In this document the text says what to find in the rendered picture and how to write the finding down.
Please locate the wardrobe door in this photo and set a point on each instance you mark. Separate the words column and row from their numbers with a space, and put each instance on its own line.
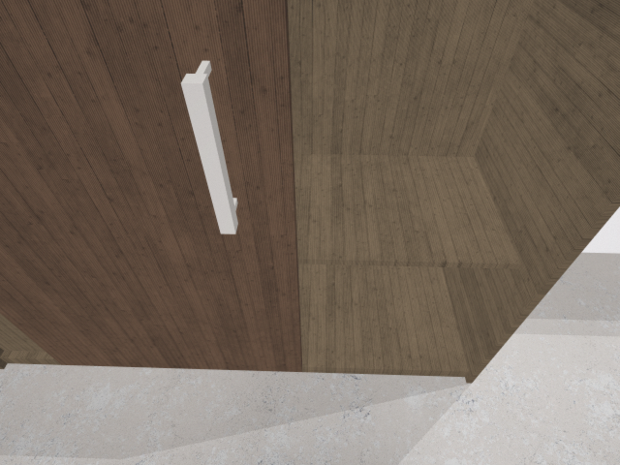
column 110, row 249
column 13, row 339

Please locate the handle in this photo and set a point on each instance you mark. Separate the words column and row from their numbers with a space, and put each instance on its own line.
column 197, row 94

